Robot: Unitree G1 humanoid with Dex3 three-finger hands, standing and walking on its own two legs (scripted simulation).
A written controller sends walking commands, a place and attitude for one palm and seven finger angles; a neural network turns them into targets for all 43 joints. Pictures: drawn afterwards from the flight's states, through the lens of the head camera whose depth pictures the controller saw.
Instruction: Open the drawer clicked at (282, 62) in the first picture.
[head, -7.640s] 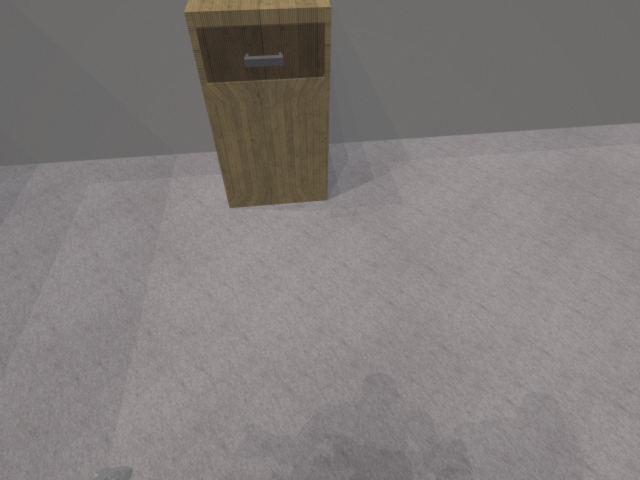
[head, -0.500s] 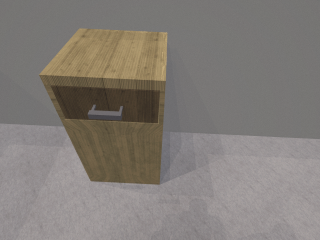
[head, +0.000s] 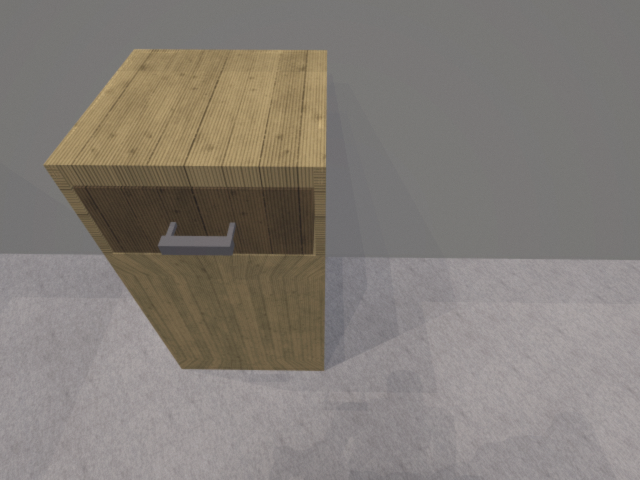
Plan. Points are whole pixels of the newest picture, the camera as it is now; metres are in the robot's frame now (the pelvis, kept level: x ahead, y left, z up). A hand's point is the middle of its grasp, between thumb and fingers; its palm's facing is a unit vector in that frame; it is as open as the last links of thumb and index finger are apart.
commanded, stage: come to a stop and stand still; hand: left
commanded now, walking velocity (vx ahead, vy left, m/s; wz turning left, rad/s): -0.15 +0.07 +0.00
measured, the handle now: (199, 236) +0.53 +0.25 -0.06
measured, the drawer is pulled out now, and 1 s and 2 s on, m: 0.00 0.00 0.00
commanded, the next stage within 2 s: look again from close up in 0.70 s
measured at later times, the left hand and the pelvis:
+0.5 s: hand out of the picture -0.04 +0.16 -0.17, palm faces +0.08 -0.98 -0.17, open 7.3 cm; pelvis -0.02 +0.00 +0.01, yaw +1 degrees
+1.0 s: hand out of the picture -0.01 +0.14 -0.15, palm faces +0.05 -0.97 -0.23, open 7.3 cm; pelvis +0.00 -0.03 +0.01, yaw +1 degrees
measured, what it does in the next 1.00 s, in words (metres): stands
